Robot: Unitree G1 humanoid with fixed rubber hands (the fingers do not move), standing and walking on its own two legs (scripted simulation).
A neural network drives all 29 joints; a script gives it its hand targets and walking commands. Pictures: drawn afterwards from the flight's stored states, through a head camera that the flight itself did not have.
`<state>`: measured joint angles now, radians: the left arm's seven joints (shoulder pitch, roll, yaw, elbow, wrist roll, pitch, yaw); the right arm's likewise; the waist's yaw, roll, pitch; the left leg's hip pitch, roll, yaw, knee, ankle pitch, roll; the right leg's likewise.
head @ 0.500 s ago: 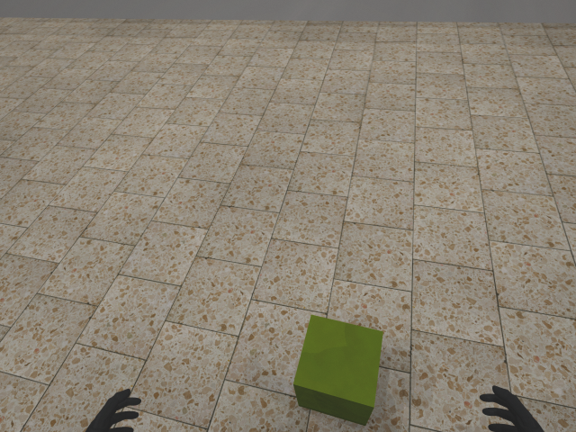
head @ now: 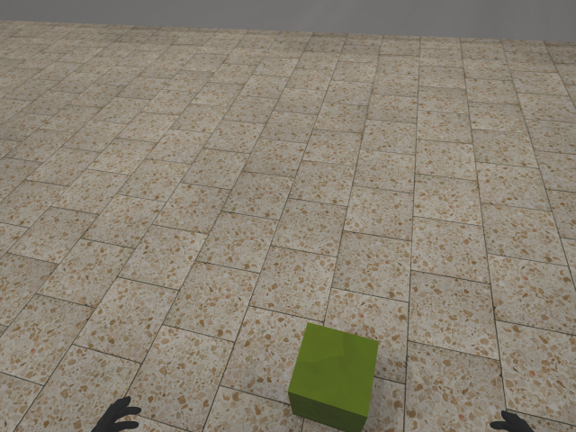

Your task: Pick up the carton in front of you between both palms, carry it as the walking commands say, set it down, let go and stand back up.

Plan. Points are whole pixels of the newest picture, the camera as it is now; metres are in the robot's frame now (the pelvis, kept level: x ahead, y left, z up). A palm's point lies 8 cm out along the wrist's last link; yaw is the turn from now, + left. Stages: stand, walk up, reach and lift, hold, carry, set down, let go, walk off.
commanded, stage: stand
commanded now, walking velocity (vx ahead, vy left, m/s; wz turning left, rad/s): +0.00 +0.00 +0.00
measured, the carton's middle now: (333, 379) +0.38 -0.06 -0.65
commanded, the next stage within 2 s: none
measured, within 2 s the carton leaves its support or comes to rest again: neither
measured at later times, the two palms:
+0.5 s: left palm out of the picture +0.08 +0.32 -0.09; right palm out of the picture +0.07 -0.30 -0.11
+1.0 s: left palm out of the picture +0.08 +0.32 -0.09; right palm out of the picture +0.06 -0.30 -0.11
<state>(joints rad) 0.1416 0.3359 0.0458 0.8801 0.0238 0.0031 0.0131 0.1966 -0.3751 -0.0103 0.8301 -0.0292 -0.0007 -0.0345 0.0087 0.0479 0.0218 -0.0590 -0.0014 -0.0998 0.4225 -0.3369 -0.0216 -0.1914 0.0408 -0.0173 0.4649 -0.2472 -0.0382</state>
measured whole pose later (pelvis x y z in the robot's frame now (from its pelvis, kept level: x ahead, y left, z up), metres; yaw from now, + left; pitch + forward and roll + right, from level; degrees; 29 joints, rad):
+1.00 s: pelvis -0.02 +0.01 +0.01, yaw +0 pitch -2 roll +0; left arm 0.09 0.38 0.02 1.05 0.01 -0.01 0.00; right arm 0.16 -0.40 0.00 0.99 -0.02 -0.01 -0.02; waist 0.01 0.03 0.03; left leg -0.03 -0.01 -0.09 0.33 -0.26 -0.01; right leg -0.17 0.03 0.00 0.37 -0.17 -0.03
